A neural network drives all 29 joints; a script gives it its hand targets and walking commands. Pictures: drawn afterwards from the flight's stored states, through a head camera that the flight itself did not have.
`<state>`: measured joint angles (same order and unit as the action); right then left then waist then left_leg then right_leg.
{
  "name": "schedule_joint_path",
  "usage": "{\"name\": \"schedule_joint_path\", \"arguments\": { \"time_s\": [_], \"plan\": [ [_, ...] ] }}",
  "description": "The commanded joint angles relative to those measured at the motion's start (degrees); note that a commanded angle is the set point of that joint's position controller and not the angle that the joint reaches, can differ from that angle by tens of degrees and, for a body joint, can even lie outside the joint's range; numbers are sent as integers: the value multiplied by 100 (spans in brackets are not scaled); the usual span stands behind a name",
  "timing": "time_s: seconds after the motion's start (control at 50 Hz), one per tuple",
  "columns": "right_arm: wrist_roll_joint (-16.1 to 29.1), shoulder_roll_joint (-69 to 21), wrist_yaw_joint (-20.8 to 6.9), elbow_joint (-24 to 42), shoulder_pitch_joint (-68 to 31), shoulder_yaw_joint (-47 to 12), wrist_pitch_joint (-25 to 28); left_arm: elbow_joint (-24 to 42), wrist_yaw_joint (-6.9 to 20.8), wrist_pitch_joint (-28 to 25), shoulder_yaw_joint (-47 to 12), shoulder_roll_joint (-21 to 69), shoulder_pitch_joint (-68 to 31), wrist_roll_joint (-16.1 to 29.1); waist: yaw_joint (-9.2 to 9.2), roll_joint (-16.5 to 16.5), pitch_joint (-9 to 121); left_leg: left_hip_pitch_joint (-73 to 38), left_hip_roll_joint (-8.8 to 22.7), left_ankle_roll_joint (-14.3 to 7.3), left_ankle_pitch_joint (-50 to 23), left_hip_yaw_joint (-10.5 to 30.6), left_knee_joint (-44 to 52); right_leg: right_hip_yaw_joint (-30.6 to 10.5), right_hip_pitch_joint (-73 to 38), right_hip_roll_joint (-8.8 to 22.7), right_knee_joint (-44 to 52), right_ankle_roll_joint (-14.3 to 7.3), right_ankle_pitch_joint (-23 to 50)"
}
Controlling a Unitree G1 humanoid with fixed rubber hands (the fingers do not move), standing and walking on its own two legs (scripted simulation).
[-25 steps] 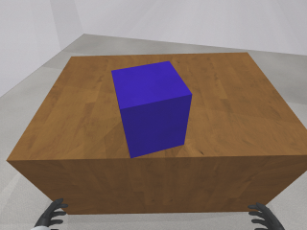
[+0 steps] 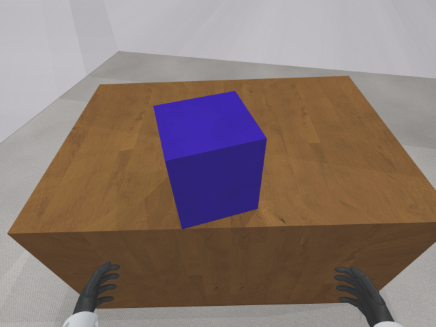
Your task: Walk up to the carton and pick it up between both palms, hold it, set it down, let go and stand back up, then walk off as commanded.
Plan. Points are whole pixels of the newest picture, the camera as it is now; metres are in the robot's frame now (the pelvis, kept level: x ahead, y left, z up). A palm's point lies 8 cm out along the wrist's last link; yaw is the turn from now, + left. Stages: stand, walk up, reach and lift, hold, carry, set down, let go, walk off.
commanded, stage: reach and lift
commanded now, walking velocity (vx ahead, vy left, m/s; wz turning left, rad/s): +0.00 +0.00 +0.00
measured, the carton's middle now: (208, 160) +0.51 +0.04 +0.00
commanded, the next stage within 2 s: none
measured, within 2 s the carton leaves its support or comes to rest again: neither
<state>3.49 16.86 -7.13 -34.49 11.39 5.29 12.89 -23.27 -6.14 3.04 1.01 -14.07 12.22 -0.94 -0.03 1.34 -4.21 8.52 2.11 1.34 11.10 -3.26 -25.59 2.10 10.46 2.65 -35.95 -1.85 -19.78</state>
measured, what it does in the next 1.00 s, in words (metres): stands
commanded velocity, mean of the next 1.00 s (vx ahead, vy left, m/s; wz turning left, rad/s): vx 0.00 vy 0.00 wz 0.00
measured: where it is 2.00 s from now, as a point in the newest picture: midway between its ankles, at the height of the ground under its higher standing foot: outside the picture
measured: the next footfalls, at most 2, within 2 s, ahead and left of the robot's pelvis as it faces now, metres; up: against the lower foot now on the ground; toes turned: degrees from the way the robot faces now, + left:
none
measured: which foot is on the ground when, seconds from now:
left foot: down 0.00-1.00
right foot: down 0.00-1.00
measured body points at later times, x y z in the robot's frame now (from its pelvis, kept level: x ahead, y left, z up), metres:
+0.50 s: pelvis +0.01 +0.00 +0.00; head +0.01 -0.02 +0.45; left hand +0.20 +0.22 +0.00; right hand +0.21 -0.25 -0.02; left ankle +0.04 +0.17 -0.73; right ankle +0.01 -0.09 -0.73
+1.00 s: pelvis +0.02 -0.01 +0.00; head +0.02 -0.02 +0.45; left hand +0.26 +0.21 +0.03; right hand +0.29 -0.24 +0.02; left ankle +0.04 +0.17 -0.73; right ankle +0.01 -0.09 -0.73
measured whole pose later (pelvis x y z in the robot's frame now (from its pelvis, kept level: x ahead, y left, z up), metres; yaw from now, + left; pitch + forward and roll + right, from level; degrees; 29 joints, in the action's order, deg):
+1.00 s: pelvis +0.02 -0.01 +0.00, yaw +0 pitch -3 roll +3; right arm 17.9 20.5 -9.6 -24.0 1.0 -2.0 12.5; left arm -5.3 -12.4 2.5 1.0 -6.5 11.1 1.2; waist 0.0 1.3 -3.4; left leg 8.2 2.7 2.5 10.5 -3.2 -22.1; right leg 2.1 10.6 1.8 -33.1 -2.4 -19.6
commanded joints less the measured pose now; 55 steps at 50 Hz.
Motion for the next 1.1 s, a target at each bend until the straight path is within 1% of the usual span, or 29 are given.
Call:
{"name": "schedule_joint_path", "arguments": {
  "time_s": [0.0,0.04,0.06,0.18,0.2,0.22,0.24,0.26,0.28,0.3,0.32,0.4,0.42,0.48,0.56,0.64,0.68,0.72,0.76,0.8,0.82,0.84,0.86,0.88,0.96,0.98,1.04,1.06,1.08],
  "plan": [
    [635,972,-159,1108,-373,-430,398,1239,-311,-555,448,16,125,443,-673,348,670,-657,-299,-110,-708,-113,627,-198,435,-348,1955,28,680],
    [750,950,-193,1198,-304,-502,502,1360,-337,-662,372,92,282,478,-702,365,690,-749,-306,-79,-921,-121,629,-182,472,-376,1992,32,814],
    [818,963,-212,1176,-275,-522,552,1455,-349,-724,324,146,349,484,-657,384,761,-741,-272,-75,-943,-64,574,-190,512,-371,1965,32,829],
    [1136,1082,-343,1171,-223,-646,832,1755,-446,-1018,139,398,571,474,-618,295,902,-851,-245,-27,-1368,-43,493,-171,595,-458,1908,-32,1183],
    [1138,1071,-339,1209,-207,-659,885,1798,-452,-1073,108,457,612,528,-577,378,970,-839,-252,-15,-1378,-7,448,-155,601,-470,1890,-22,1213],
    [1220,1122,-374,1128,-143,-682,940,1851,-472,-1112,56,527,729,492,-607,304,1016,-928,-241,-8,-1575,5,420,-142,607,-494,1874,-50,1345],
    [1265,1139,-397,1154,-128,-680,997,1995,-493,-1177,7,582,721,518,-567,302,978,-940,-228,16,-1572,27,420,-128,669,-532,1863,-64,1284],
    [1300,1180,-405,1175,-188,-673,1035,2048,-519,-1227,-56,582,662,530,-534,321,1016,-921,-225,21,-1522,37,405,-127,685,-535,1862,-78,1210],
    [1336,1163,-414,1181,-178,-739,1055,1971,-531,-1234,17,618,695,462,-588,325,939,-789,-246,-6,-1463,23,404,-163,643,-518,1879,-70,1192],
    [1371,1199,-424,1180,-257,-735,1066,2000,-547,-1249,12,603,643,444,-572,342,872,-803,-254,-18,-1360,15,415,-155,616,-539,1886,-66,1121],
    [1439,1281,-441,1253,-262,-748,1113,1998,-559,-1286,-12,647,642,475,-611,395,879,-680,-264,-38,-1263,3,390,-165,686,-518,1855,-36,1060],
    [1588,1268,-478,1484,-284,-852,1178,2262,-623,-1348,-153,778,588,580,-603,507,889,-673,-273,-92,-1065,15,428,-204,753,-498,1860,-11,993],
    [1624,1286,-491,1558,-411,-867,1188,2336,-642,-1379,-178,792,447,583,-623,515,885,-645,-270,-110,-916,-11,434,-212,795,-493,1862,-15,804],
    [1688,1408,-518,1615,-544,-879,1160,2320,-684,-1334,-208,892,346,633,-624,637,802,-646,-286,-151,-721,5,511,-225,860,-486,1907,-8,685],
    [1723,1317,-539,1611,-796,-1018,988,2251,-725,-1197,-222,940,49,568,-659,554,757,-593,-249,-151,-460,5,606,-285,877,-438,1957,-42,430],
    [1772,1437,-526,1916,-1200,-947,824,2412,-783,-982,-171,928,-308,572,-695,651,745,-534,-264,-171,-224,-44,723,-319,907,-447,1976,-48,203],
    [1743,1382,-503,1849,-1295,-952,665,2510,-805,-872,-180,952,-467,592,-667,545,740,-592,-258,-137,-173,-63,744,-327,913,-433,2010,-56,161],
    [1747,1399,-472,1929,-1397,-917,553,2653,-817,-777,-155,933,-618,631,-650,672,785,-623,-264,-158,-159,-64,778,-346,860,-432,2005,-38,218],
    [1759,1277,-394,2005,-1564,-988,421,2580,-789,-618,-37,862,-695,603,-710,670,874,-677,-272,-164,-371,-88,761,-380,702,-415,2009,-20,489],
    [1772,1325,-338,2054,-1668,-974,321,2623,-781,-482,20,857,-719,577,-661,600,944,-743,-277,-126,-589,-66,753,-361,618,-455,1975,-37,743],
    [1855,1375,-326,2060,-1761,-988,278,2779,-784,-422,19,860,-768,588,-719,518,1114,-803,-271,-87,-937,-83,713,-380,537,-490,1948,-47,991],
    [1850,1407,-305,2140,-1752,-961,236,2865,-775,-343,45,854,-735,559,-661,510,1187,-909,-281,-83,-1013,-66,698,-379,463,-495,1941,-47,1131],
    [1829,1359,-261,2073,-1814,-997,168,2814,-744,-255,104,860,-771,564,-667,575,1116,-950,-289,-89,-1093,-48,722,-375,414,-492,1990,-29,1263],
    [1840,1361,-220,2042,-1843,-1017,108,2844,-733,-166,178,861,-841,536,-685,514,1169,-993,-296,-58,-1281,-73,705,-370,327,-522,1975,-36,1425],
    [1905,1358,-57,2286,-2066,-1097,-68,3021,-626,133,394,772,-900,484,-676,498,1312,-1068,-343,-53,-1696,-68,685,-457,0,-485,1930,27,2249],
    [1906,1378,1,2481,-2194,-1140,-101,3166,-596,203,489,753,-925,510,-720,663,1461,-1058,-336,-58,-1812,-68,682,-483,-125,-492,1914,41,2483],
    [1980,1372,130,2692,-2405,-1169,-196,3413,-568,368,648,660,-1092,489,-760,489,1673,-1150,-366,-10,-2166,-81,635,-507,-275,-488,1836,83,3000],
    [1966,1410,159,2655,-2460,-1110,-248,3514,-561,432,615,711,-1110,499,-731,478,1684,-1234,-350,15,-2291,-75,625,-473,-245,-517,1854,56,2997],
    [2005,1378,205,2645,-2493,-1183,-308,3458,-520,503,745,642,-1152,469,-790,457,1675,-1204,-342,4,-2442,-87,611,-519,-303,-500,1869,36,3172]
  ]
}}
